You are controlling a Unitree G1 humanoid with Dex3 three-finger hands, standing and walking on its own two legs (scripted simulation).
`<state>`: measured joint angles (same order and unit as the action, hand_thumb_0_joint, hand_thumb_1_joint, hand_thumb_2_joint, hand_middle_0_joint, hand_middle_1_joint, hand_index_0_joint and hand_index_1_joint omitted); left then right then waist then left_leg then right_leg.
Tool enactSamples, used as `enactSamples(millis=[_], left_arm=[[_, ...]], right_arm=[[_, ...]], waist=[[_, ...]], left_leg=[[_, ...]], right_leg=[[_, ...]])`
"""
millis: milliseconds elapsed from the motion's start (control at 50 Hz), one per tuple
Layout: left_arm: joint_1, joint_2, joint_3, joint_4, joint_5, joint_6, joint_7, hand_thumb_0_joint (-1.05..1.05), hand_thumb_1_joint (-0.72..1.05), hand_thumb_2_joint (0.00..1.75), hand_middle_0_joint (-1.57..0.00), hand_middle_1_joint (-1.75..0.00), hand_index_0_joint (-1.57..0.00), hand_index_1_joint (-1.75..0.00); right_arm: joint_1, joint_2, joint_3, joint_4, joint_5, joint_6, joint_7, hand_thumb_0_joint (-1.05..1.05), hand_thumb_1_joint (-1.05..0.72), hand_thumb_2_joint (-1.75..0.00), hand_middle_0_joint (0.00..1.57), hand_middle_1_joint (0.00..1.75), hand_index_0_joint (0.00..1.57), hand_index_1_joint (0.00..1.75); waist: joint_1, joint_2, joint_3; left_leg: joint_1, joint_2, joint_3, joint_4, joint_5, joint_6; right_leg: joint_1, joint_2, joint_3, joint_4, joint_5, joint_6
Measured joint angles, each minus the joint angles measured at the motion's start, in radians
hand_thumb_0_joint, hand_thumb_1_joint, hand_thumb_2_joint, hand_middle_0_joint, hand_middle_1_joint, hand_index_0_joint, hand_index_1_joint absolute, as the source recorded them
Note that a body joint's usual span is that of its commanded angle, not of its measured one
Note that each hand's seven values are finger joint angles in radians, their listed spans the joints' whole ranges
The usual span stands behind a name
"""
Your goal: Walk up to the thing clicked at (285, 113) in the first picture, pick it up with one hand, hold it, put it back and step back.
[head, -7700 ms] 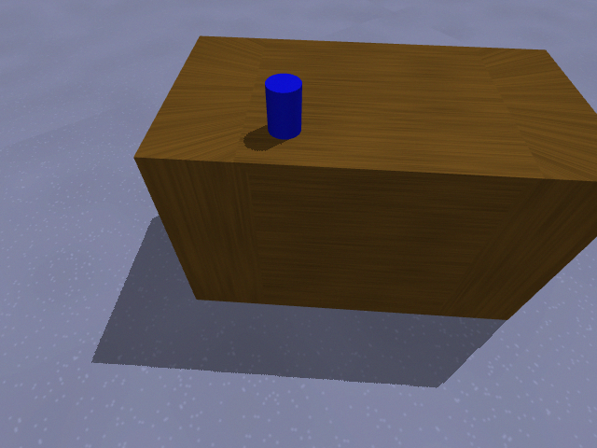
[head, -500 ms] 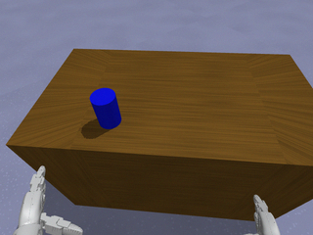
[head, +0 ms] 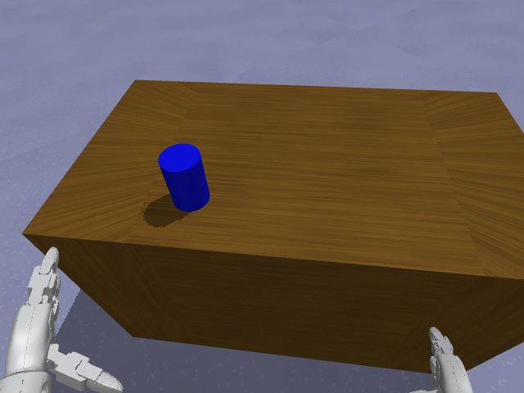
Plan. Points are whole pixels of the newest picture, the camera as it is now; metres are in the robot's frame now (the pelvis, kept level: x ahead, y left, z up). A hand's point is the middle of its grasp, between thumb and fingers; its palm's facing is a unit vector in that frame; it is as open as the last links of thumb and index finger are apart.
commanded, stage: rise first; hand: left
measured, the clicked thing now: (185, 178) +0.51 +0.21 -0.01
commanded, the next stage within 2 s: go down in 0.44 s
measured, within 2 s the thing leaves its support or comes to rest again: neither
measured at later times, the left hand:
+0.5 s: hand (77, 322) +0.18 +0.25 +0.08, palm faces +0.28 -0.88 -0.39, open 17.7 cm
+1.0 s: hand (60, 250) +0.26 +0.30 +0.11, palm faces +0.25 -0.95 -0.17, open 17.7 cm
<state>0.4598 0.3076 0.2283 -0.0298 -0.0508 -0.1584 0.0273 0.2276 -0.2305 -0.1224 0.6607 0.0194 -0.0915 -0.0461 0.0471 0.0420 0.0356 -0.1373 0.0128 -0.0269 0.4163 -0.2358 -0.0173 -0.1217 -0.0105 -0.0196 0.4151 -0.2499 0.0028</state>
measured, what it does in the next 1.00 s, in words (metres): stands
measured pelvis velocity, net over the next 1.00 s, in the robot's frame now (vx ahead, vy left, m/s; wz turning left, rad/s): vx -0.01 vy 0.01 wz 0.02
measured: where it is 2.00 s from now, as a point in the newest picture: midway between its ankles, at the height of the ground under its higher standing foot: outside the picture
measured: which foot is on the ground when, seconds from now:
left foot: down 0.00-1.00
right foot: down 0.00-1.00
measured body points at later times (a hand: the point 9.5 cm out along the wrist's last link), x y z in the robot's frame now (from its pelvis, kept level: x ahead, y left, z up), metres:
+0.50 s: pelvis -0.01 +0.00 +0.00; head -0.01 -0.01 +0.45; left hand +0.16 +0.30 +0.10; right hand +0.15 -0.25 -0.09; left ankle +0.00 +0.13 -0.74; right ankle -0.01 -0.12 -0.74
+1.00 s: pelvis -0.01 +0.01 -0.01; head -0.01 +0.01 +0.44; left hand +0.24 +0.35 +0.12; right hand +0.16 -0.24 -0.09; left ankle +0.00 +0.13 -0.74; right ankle -0.01 -0.12 -0.74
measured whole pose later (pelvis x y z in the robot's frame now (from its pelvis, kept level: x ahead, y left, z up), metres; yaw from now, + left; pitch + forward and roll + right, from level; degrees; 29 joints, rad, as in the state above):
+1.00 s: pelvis -0.01 +0.01 -0.01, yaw +1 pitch +0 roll +0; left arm 0.04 0.41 0.44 0.22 -0.24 -0.21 -0.25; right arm 0.19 -0.20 -0.05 0.70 0.04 -0.13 -0.07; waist 0.01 0.01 -0.01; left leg -0.24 0.00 -0.04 0.52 -0.27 -0.01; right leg -0.21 -0.02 -0.04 0.50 -0.28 0.01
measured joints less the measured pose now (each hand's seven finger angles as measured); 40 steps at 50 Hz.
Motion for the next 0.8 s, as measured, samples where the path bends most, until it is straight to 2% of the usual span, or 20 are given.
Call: enactSamples(millis=[580, 680, 760, 800], left_arm=[[0.024, 0.011, 0.022, -0.114, 0.002, -0.082, -0.009, -0.01, -0.6, 0.07, -0.06, -0.05, -0.05, -0.07], [-0.002, -0.021, 0.051, -0.104, -0.029, -0.114, -0.046, -0.01, -0.61, 0.06, -0.07, -0.05, -0.06, -0.08], [-0.057, -0.015, 0.076, -0.051, -0.037, -0.115, -0.069, -0.01, -0.61, 0.06, -0.07, -0.06, -0.06, -0.08], [-0.099, -0.003, 0.094, -0.011, -0.053, -0.108, -0.087, -0.01, -0.61, 0.06, -0.07, -0.06, -0.06, -0.08]], right_arm=[[0.007, 0.013, -0.002, 0.003, 0.001, -0.038, 0.009, -0.01, 0.51, -0.05, 0.06, 0.05, 0.06, 0.05], [0.002, 0.013, 0.013, 0.0, -0.004, -0.038, 0.016, -0.01, 0.5, -0.05, 0.06, 0.05, 0.06, 0.05], [0.004, 0.024, 0.026, -0.019, -0.006, -0.034, 0.018, -0.01, 0.5, -0.05, 0.06, 0.05, 0.06, 0.05], [-0.002, 0.028, 0.027, -0.011, -0.004, -0.035, 0.015, -0.01, 0.5, -0.05, 0.06, 0.05, 0.06, 0.05]], waist=[[0.003, -0.001, 0.011], [0.002, -0.003, -0.007], [-0.002, -0.012, -0.021], [-0.005, -0.016, -0.025]], left_leg=[[-0.005, -0.005, 0.002, 0.007, 0.01, 0.005], [-0.047, -0.006, -0.006, 0.055, -0.012, 0.005], [-0.064, -0.008, -0.013, 0.078, -0.023, 0.005], [-0.071, -0.01, -0.015, 0.086, -0.028, 0.005]], right_leg=[[-0.005, -0.005, 0.001, 0.007, 0.01, 0.004], [-0.039, -0.005, -0.006, 0.045, -0.009, 0.006], [-0.053, -0.008, -0.013, 0.067, -0.023, 0.006], [-0.059, -0.01, -0.014, 0.076, -0.028, 0.006]])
